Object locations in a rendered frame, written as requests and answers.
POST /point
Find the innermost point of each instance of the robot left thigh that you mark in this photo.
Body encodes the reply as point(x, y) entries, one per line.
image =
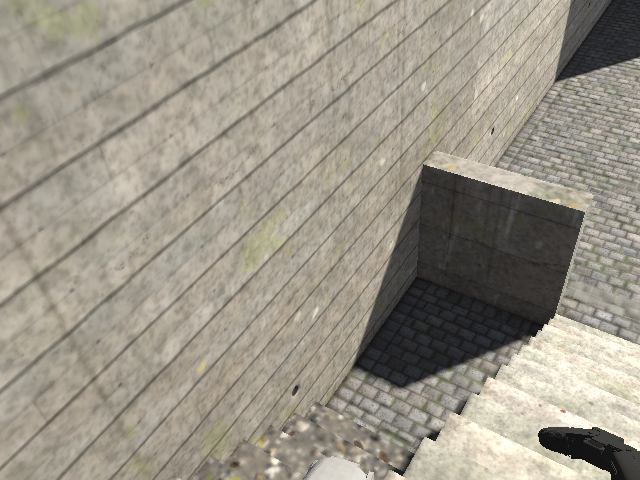
point(334, 468)

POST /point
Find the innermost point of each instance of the robot right hand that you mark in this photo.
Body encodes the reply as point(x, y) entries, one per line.
point(597, 447)

